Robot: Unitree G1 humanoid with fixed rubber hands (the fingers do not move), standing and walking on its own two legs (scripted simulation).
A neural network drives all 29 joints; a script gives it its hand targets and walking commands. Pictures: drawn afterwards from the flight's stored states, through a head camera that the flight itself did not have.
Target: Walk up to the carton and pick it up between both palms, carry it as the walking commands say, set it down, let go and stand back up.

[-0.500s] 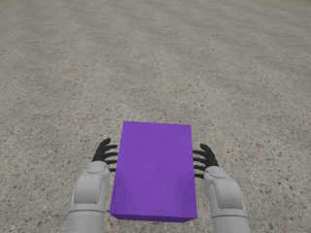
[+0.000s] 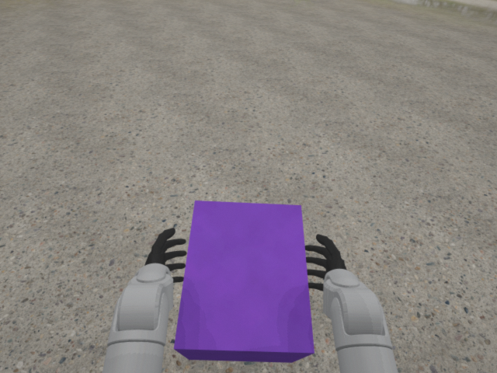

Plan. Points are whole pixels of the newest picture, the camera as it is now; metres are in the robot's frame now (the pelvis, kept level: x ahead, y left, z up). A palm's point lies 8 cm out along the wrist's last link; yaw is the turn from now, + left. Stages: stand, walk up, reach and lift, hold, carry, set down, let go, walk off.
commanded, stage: carry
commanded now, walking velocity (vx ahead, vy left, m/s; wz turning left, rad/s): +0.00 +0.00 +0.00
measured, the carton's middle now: (244, 283) +0.33 +0.01 -0.04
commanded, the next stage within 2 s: none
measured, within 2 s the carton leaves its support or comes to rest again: neither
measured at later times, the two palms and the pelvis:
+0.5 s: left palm (156, 266) +0.28 +0.14 +0.08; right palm (336, 279) +0.27 -0.13 +0.07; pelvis +0.00 +0.01 +0.00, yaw -2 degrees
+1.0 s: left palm (175, 288) +0.25 +0.11 +0.07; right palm (372, 340) +0.18 -0.16 +0.07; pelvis -0.08 +0.04 +0.00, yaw -12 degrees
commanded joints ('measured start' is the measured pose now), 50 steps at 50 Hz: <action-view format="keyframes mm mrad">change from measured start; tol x32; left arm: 1 -449 -908 -514 -45 -283 -56 -235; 2 -330 -828 -324 269 -128 -118 -243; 5 -546 -947 -581 -218 -338 -154 -239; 15 -482 -934 -646 -251 -360 -140 -230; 19 -340 -844 -415 161 -175 -149 -231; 22 -523 -982 -803 -498 -519 14 -212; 50 -608 -1107 -641 -347 -513 363 -246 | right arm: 1 -485 881 455 -89 254 -86 236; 50 -734 1086 623 -443 550 329 245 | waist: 1 0 21 -203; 37 11 190 -321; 41 37 -247 -180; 50 13 -185 -364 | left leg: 1 106 60 -69 -58 78 38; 35 179 211 -108 57 455 60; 39 -93 180 -65 4 -300 26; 43 -169 -12 -106 706 -384 -19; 50 26 -53 -39 85 -286 -26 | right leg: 1 -3 -131 135 -174 91 11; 15 -46 -118 155 -165 -47 -9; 31 -84 -202 273 -16 537 -61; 39 -155 -141 372 -13 -110 -95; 45 -10 -261 420 -116 702 -117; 50 87 -217 430 -89 780 -70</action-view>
